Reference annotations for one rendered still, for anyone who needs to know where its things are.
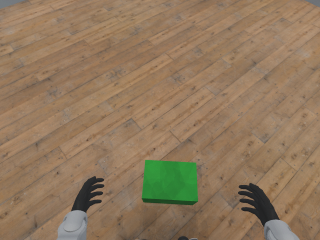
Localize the carton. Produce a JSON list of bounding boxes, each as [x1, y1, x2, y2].
[[142, 160, 198, 205]]

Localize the left robot forearm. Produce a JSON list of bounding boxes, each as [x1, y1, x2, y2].
[[56, 210, 88, 240]]

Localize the robot left hand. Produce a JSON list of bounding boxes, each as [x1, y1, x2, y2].
[[71, 176, 105, 213]]

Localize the right robot forearm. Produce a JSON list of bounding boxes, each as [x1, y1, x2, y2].
[[264, 219, 300, 240]]

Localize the robot right hand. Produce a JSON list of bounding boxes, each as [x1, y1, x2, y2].
[[238, 183, 280, 227]]

